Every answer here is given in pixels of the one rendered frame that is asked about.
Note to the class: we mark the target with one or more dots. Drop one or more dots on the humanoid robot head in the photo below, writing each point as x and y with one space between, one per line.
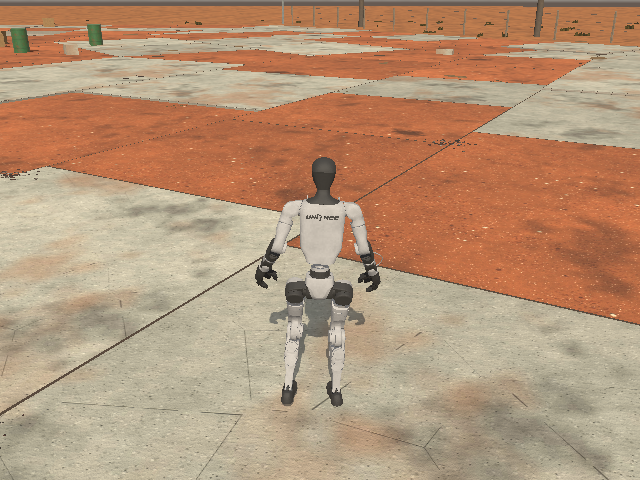
323 173

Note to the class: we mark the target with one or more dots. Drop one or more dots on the left robot forearm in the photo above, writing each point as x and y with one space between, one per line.
269 258

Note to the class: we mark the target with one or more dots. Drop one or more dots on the right robot hand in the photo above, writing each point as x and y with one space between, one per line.
375 279

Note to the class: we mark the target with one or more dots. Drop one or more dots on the left robot hand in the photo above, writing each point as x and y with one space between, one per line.
259 277

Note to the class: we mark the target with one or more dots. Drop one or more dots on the right robot forearm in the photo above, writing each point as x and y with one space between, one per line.
369 262

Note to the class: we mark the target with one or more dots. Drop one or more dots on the humanoid robot torso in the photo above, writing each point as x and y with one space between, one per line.
321 237

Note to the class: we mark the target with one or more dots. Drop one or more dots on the right robot upper arm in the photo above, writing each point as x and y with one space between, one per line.
353 212

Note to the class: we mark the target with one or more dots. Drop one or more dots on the left robot upper arm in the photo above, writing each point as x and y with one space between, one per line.
290 209

